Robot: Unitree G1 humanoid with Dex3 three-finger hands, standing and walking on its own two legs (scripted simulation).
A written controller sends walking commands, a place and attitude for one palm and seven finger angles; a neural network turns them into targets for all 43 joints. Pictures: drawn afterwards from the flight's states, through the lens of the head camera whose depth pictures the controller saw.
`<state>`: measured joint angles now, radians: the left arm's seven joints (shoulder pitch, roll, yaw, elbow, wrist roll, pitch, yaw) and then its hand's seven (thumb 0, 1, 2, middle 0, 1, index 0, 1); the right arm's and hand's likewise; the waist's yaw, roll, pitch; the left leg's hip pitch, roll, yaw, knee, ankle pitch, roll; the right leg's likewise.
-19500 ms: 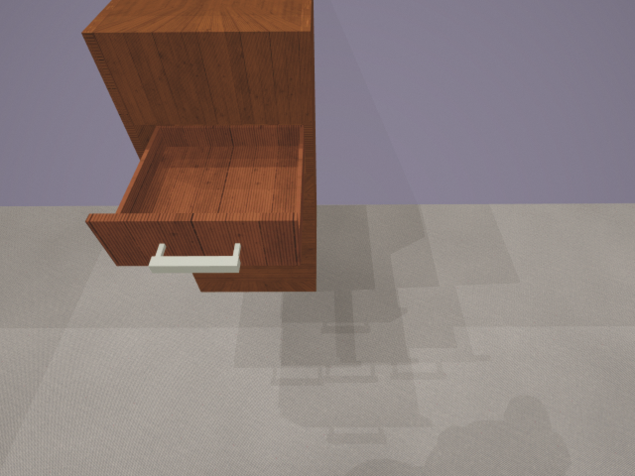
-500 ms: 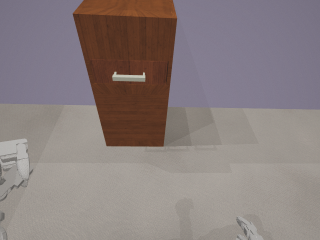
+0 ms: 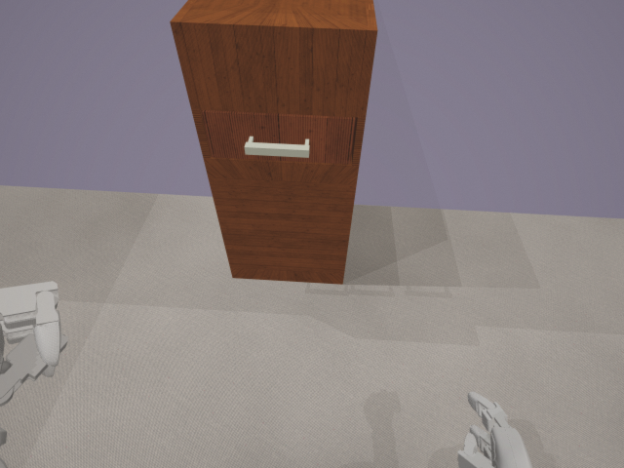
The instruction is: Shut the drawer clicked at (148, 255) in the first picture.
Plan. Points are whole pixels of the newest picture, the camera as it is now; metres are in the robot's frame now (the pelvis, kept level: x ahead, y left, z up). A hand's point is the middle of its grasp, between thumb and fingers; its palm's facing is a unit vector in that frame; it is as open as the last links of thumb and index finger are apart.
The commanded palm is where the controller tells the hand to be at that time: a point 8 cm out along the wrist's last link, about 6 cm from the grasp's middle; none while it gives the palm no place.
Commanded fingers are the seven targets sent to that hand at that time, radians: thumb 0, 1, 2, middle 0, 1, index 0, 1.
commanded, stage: stop stepping back and stand still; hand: left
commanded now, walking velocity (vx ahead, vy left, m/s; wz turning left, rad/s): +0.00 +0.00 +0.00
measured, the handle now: (278, 145) +0.87 +0.15 -0.11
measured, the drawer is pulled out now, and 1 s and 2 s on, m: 0.00 0.00 0.00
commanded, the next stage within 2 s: let the arm hang, fingers relaxed in 0.70 s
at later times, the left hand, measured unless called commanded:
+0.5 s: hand (53, 311) +0.22 +0.26 +0.16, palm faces +0.31 -0.81 -0.49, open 3.2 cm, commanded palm +0.16 +0.31 +0.18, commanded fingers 0.00 0.90 0.90 -1.40 -1.60 -1.40 -1.60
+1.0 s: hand (123, 459) +0.15 +0.26 -0.10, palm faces +0.00 -0.93 -0.37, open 3.0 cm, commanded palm none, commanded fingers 0.00 0.90 0.90 -0.96 -1.12 -0.96 -1.12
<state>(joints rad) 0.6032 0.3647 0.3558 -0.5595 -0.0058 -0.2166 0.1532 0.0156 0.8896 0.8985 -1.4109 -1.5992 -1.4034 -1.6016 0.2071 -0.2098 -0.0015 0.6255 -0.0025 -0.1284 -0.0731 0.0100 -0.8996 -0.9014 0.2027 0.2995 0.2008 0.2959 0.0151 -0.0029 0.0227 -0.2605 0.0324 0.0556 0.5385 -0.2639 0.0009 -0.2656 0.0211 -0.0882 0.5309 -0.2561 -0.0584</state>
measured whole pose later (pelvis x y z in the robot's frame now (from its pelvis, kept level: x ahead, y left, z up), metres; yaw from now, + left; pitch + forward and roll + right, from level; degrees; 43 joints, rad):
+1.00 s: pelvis +0.00 +0.04 +0.00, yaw +0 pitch +0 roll +0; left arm 0.28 0.28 0.05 0.52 0.03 0.04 0.01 0.01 0.91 0.90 -1.27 -1.47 -1.26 -1.47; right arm 0.14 -0.29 -0.01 0.80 -0.02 -0.02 0.01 0.01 -0.90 -0.90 0.20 0.30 0.20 0.30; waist -0.02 0.06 0.01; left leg -0.30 -0.03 0.07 0.56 -0.27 0.05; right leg -0.32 -0.03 -0.05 0.58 -0.27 0.00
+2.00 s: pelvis +0.02 +0.01 +0.01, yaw +0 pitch -1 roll +0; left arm 0.22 0.16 0.01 1.15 0.01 -0.01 0.03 0.00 0.92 0.90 -0.20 -0.30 -0.20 -0.30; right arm 0.26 -0.15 -0.01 1.14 -0.01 0.00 -0.04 0.00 -0.90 -0.90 0.20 0.30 0.20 0.30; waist -0.01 0.02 0.05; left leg -0.14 0.00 0.06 0.37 -0.21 0.01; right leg -0.16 0.01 -0.07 0.38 -0.21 -0.04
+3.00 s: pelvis +0.02 +0.00 +0.01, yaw +0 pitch -1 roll +0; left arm 0.15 0.24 0.03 1.14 0.01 -0.01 0.01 0.00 0.91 0.90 -0.20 -0.30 -0.20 -0.30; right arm 0.21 -0.25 -0.02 1.14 -0.02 0.00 -0.03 0.00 -0.90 -0.90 0.20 0.30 0.20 0.30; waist -0.01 0.03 0.05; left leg -0.11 0.04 0.05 0.33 -0.20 -0.02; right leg -0.12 0.04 -0.08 0.32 -0.18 -0.06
